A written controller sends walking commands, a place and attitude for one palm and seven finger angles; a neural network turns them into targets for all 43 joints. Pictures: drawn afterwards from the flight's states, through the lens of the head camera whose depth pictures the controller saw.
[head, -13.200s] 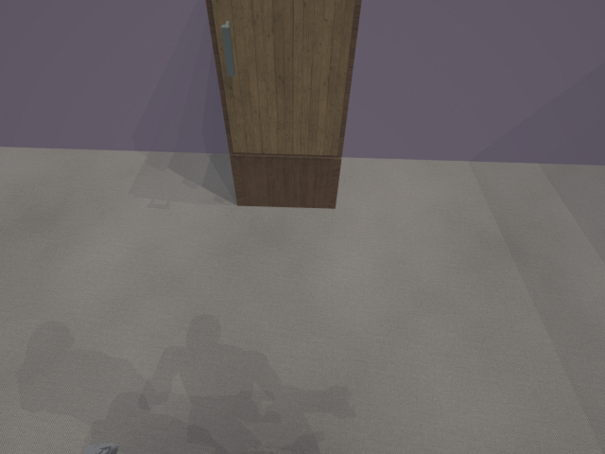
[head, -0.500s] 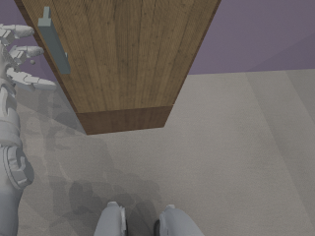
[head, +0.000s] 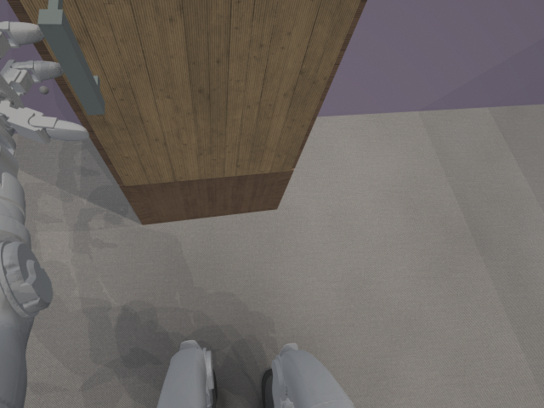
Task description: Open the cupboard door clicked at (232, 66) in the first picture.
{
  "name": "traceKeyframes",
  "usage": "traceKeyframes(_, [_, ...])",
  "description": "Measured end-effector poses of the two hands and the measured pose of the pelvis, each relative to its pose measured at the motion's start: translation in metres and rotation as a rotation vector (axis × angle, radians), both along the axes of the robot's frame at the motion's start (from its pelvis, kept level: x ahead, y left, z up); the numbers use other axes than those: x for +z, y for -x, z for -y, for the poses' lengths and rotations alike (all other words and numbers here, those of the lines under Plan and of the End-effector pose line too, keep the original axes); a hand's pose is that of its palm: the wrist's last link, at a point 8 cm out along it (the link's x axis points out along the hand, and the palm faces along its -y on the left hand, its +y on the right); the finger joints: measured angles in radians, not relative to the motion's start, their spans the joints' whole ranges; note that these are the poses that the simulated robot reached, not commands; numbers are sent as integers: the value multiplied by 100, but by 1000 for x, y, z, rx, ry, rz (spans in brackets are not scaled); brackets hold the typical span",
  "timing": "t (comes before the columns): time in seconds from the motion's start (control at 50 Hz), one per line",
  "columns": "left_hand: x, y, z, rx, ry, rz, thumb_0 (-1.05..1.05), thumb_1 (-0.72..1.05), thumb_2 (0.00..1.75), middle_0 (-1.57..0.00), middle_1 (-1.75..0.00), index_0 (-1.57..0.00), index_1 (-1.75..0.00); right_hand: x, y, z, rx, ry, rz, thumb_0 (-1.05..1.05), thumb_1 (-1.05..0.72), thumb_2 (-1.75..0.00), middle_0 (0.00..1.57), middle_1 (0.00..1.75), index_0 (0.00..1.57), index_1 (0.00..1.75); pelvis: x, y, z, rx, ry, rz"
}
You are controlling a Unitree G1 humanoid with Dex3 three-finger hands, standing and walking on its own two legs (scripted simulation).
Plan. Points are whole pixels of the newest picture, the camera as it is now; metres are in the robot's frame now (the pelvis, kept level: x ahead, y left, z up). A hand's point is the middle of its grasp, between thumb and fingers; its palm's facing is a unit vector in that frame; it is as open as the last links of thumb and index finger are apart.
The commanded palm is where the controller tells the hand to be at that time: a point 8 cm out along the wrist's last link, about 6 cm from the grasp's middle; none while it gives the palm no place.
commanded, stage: slide the fingers in behind the handle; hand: left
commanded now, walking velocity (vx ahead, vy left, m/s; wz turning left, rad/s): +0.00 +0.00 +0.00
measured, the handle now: (77, 57) +0.58 +0.22 +0.08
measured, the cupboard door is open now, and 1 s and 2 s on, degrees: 0 0 0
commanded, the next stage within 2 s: close the thumb around the handle in 1.34 s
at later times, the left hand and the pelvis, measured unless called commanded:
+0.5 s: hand (73, 89) +0.53 +0.22 +0.07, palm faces +0.12 -0.99 +0.00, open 14.0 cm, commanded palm +0.51 +0.24 +0.07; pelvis +0.00 +0.00 +0.00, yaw +1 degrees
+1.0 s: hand (101, 87) +0.53 +0.19 +0.07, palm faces +0.13 -0.99 -0.01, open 14.0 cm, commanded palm +0.51 +0.22 +0.07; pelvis +0.00 -0.01 +0.00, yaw +1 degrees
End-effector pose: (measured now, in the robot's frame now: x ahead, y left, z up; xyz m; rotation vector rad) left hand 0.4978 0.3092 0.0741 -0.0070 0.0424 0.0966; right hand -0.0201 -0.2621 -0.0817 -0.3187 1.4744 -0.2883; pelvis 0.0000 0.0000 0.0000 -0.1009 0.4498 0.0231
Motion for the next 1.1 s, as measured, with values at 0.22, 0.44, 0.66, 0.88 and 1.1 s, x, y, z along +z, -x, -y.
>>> traceKeyframes(0.22, [-2,-1,16,20,0,0,-1,-50,30,-30,-120,-30,-121,-1,-6,-1,3,-16,22,0,-90,-90,21,30,21,29,2,-2,1,0,-4,6])
traceKeyframes(0.44, [-2,-3,30,17,2,8,-1,-50,30,-30,-120,-29,-121,-4,-15,-1,14,-32,42,0,-90,-90,21,30,21,29,2,-4,2,4,-8,8])
traceKeyframes(0.66, [-2,-5,49,17,1,11,-1,-50,30,-30,-120,-30,-121,-6,-17,1,13,-49,48,0,-90,-90,21,30,21,29,2,-5,5,2,-16,10])
traceKeyframes(0.88, [0,-6,65,18,-6,16,-1,-50,30,-29,-120,-30,-120,-8,-12,2,-3,-62,55,0,-90,-90,21,30,21,29,2,-5,9,-4,-23,16])
traceKeyframes(1.1, [0,-5,66,37,-16,16,-1,-50,30,-29,-120,-29,-120,-9,-8,5,-3,-72,35,0,-91,-90,21,30,21,29,2,-6,11,0,-26,14])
